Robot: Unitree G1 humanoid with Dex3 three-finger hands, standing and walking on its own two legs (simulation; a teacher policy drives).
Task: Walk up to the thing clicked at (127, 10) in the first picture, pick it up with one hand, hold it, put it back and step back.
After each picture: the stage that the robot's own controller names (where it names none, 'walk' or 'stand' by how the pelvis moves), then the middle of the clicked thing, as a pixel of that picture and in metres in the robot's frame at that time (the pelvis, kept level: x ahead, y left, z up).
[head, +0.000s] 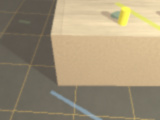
stand; (123, 16) +1.02 -0.28 -0.11
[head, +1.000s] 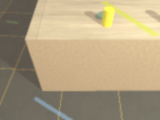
walk; (107, 17) +0.92 -0.12 -0.07
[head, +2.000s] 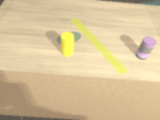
walk; (67, 44) +0.63 +0.14 -0.08
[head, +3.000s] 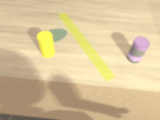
stand; (46, 45) +0.56 +0.20 -0.06
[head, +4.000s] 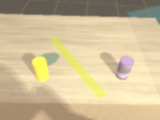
stand; (41, 69) +0.53 +0.21 -0.11
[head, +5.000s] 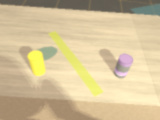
stand; (37, 63) +0.53 +0.22 -0.10
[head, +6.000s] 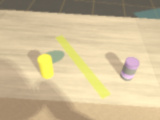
stand; (46, 66) +0.54 +0.19 -0.11
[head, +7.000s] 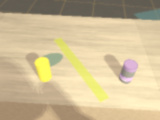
stand; (43, 69) +0.52 +0.20 -0.11
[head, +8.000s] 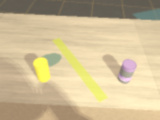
stand; (42, 70) +0.52 +0.21 -0.11
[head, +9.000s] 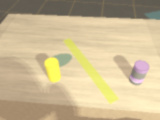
rise first; (53, 70) +0.52 +0.19 -0.11
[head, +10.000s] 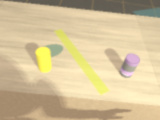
go down; (44, 60) +0.55 +0.18 -0.09
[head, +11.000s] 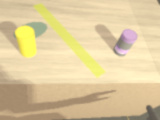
go down; (26, 42) +0.54 +0.18 -0.03
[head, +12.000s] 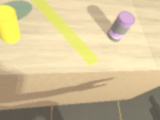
close in; (7, 25) +0.55 +0.19 -0.01
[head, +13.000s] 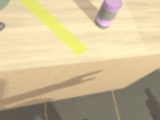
close; out of the picture +0.56 +0.20 +0.02
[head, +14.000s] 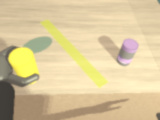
lift; (25, 67) +0.38 +0.17 +0.08
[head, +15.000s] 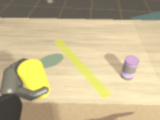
lift; (35, 80) +0.31 +0.15 +0.12
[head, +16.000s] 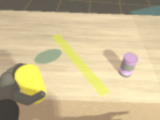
hold; (32, 84) +0.31 +0.16 +0.09
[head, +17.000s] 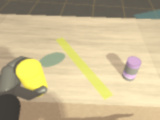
hold; (33, 79) +0.32 +0.16 +0.11
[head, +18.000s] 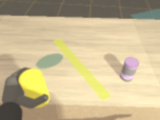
crouch; (35, 88) +0.31 +0.15 +0.08
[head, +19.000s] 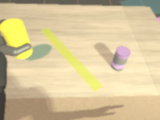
crouch; (17, 39) +0.45 +0.19 +0.13
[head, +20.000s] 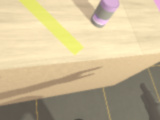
lower; out of the picture +0.53 +0.20 +0.01
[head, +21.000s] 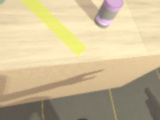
lower; out of the picture +0.53 +0.20 +0.02
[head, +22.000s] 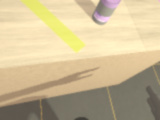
lower; out of the picture +0.54 +0.20 +0.02
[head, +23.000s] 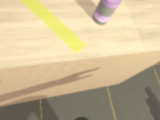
lower; out of the picture +0.54 +0.20 +0.02
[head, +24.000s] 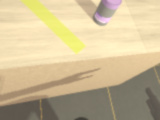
loosen; out of the picture +0.54 +0.20 +0.02
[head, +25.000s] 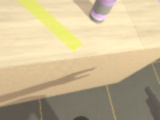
withdraw; out of the picture +0.55 +0.20 +0.02
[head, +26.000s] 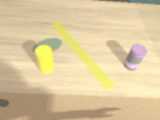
sink last; (45, 59) +0.51 +0.16 -0.05
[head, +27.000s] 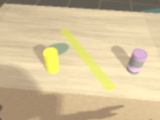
stand; (51, 60) +0.54 +0.18 -0.06
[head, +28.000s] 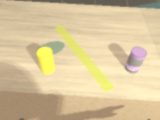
stand; (46, 61) +0.52 +0.18 -0.05
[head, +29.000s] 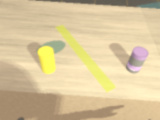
stand; (47, 60) +0.51 +0.17 -0.05
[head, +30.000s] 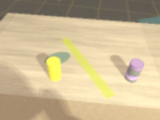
stand; (54, 69) +0.54 +0.16 -0.10
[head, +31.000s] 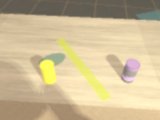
stand; (48, 72) +0.51 +0.18 -0.11
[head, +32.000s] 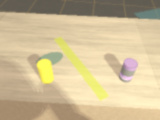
stand; (45, 71) +0.51 +0.19 -0.11
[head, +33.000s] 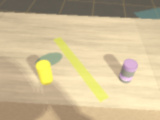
stand; (44, 72) +0.50 +0.19 -0.11
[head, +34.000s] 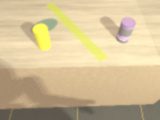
walk; (42, 37) +0.61 +0.20 -0.08
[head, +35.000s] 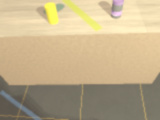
walk; (51, 13) +0.88 +0.23 -0.09
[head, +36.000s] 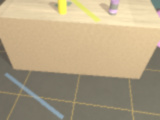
stand; (62, 5) +1.16 +0.18 -0.09
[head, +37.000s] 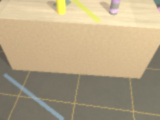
stand; (60, 5) +1.12 +0.18 -0.11
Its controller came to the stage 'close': yes
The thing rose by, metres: 0.22
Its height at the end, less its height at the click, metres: +0.00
